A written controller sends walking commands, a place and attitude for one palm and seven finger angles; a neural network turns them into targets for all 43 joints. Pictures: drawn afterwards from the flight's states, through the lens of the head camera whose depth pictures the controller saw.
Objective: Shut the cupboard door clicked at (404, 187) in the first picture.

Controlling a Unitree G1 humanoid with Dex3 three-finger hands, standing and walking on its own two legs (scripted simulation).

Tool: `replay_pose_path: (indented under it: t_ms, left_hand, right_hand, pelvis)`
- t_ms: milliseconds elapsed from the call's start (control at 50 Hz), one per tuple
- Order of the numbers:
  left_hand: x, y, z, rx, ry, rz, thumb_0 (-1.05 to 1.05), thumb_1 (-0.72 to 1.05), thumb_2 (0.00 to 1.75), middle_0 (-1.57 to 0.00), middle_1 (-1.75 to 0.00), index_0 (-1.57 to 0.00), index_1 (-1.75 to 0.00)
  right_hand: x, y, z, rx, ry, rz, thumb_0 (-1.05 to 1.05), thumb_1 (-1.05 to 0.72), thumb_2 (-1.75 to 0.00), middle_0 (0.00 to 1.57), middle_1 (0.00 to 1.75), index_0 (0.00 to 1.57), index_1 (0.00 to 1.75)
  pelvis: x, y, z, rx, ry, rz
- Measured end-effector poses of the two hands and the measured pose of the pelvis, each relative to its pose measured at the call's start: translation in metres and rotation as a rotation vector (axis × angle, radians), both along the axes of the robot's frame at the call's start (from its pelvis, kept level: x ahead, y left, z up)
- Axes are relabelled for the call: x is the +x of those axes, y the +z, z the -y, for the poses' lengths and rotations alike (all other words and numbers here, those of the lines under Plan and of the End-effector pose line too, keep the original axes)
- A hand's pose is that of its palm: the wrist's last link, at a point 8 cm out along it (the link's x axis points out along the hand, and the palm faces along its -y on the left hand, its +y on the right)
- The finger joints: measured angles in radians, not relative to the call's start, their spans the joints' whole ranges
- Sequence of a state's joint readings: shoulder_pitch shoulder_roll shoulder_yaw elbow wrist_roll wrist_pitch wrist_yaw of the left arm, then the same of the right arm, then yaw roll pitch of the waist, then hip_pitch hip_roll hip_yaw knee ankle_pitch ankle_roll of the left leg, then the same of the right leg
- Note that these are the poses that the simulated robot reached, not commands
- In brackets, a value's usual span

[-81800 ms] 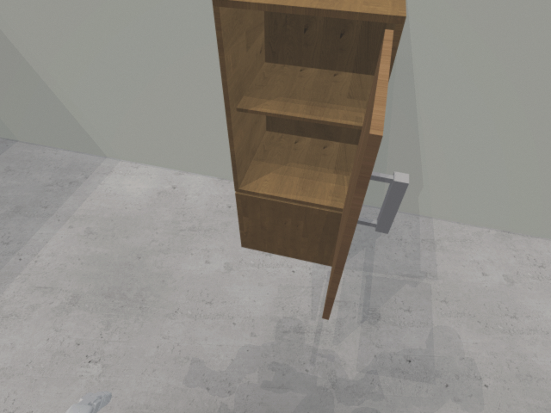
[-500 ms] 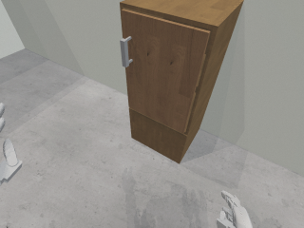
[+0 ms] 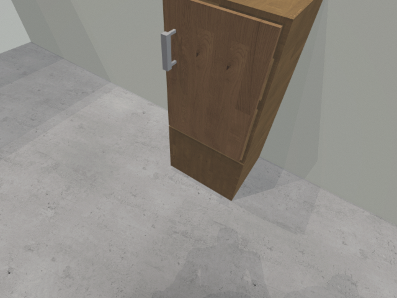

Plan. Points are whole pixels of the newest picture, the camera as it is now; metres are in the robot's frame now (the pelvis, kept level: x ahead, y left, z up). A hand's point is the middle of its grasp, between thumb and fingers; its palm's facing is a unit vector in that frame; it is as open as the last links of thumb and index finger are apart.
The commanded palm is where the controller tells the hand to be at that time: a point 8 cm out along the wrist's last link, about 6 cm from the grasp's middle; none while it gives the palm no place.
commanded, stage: let the arm hang, fingers relaxed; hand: left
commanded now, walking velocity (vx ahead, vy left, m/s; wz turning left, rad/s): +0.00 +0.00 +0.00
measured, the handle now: (170, 50) +0.89 +0.15 +0.04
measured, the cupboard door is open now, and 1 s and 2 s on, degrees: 0 0 0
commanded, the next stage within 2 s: look to check the result in 0.64 s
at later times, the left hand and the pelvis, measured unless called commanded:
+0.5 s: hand out of the picture -0.01 +0.15 -0.17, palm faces +0.02 -0.99 -0.13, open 7.4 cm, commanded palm none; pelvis +0.01 +0.00 +0.01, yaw -2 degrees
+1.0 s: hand out of the picture -0.02 +0.17 -0.17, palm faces +0.02 -0.98 -0.18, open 7.4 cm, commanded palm none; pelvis +0.02 +0.01 +0.01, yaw -2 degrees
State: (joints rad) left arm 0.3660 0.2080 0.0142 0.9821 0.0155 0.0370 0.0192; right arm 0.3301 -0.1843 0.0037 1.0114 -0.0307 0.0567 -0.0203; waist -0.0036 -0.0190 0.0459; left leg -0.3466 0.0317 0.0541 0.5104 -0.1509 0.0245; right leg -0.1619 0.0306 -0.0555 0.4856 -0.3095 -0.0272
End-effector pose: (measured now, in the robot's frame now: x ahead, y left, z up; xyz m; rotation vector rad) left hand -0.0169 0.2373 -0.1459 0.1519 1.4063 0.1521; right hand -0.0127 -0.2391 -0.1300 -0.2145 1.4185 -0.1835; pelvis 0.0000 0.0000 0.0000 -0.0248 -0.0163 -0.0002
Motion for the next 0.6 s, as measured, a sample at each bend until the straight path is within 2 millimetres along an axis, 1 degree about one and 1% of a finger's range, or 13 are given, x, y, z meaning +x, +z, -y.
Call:
replay_pose_path:
  t_ms: [60, 100, 180, 280, 460, 520, 600]
  left_hand:
    - [-0.022, 0.007, -0.003, 0.017, 0.011, -0.065, 0.0, 0.95, 0.9, -0.21, -0.3, -0.2, -0.29]
    - [-0.031, 0.01, -0.004, 0.027, 0.017, -0.094, 0.0, 0.93, 0.9, -0.2, -0.3, -0.2, -0.29]
    - [-0.039, 0.013, -0.002, 0.034, 0.023, -0.116, 0.01, 0.92, 0.9, -0.2, -0.3, -0.2, -0.29]
    - [-0.03, 0.01, 0.008, 0.016, 0.021, -0.091, 0.01, 0.91, 0.9, -0.2, -0.3, -0.2, -0.29]
    - [-0.004, 0.0, 0.033, -0.053, 0.008, -0.027, 0.01, 0.91, 0.9, -0.2, -0.3, -0.2, -0.29]
    - [0.001, -0.001, 0.038, -0.068, 0.006, -0.021, 0.01, 0.91, 0.9, -0.2, -0.3, -0.2, -0.29]
    - [0.003, -0.002, 0.039, -0.073, 0.007, -0.025, 0.01, 0.91, 0.9, -0.2, -0.3, -0.2, -0.29]
  right_hand:
    - [-0.01, -0.006, -0.008, 0.027, -0.024, -0.025, 0.01, -0.91, -0.9, 0.2, 0.3, 0.2, 0.3]
    - [-0.013, -0.01, -0.014, 0.047, -0.035, -0.028, 0.01, -0.91, -0.9, 0.2, 0.3, 0.2, 0.3]
    - [-0.011, -0.015, -0.026, 0.081, -0.05, -0.016, 0.01, -0.91, -0.9, 0.2, 0.3, 0.2, 0.3]
    - [-0.002, -0.017, -0.035, 0.103, -0.059, 0.013, 0.01, -0.91, -0.9, 0.2, 0.3, 0.2, 0.3]
    - [-0.001, -0.012, -0.033, 0.082, -0.072, 0.017, 0.01, -0.92, -0.9, 0.2, 0.3, 0.2, 0.3]
    - [-0.002, -0.01, -0.033, 0.076, -0.076, 0.013, 0.01, -0.92, -0.9, 0.2, 0.3, 0.2, 0.3]
    - [-0.004, -0.009, -0.034, 0.073, -0.078, 0.0, 0.01, -0.91, -0.9, 0.2, 0.3, 0.2, 0.3]
  pelvis:
    - [0.0, 0.002, -0.003, 0.002, -0.006, 0.001]
    - [0.0, 0.002, -0.004, 0.004, -0.009, 0.002]
    - [0.001, 0.003, -0.005, 0.008, -0.017, 0.008]
    - [0.004, 0.004, -0.005, 0.013, -0.024, 0.016]
    - [0.007, 0.005, -0.005, 0.018, -0.027, 0.015]
    - [0.008, 0.005, -0.005, 0.018, -0.026, 0.013]
    - [0.01, 0.006, -0.005, 0.017, -0.025, 0.01]
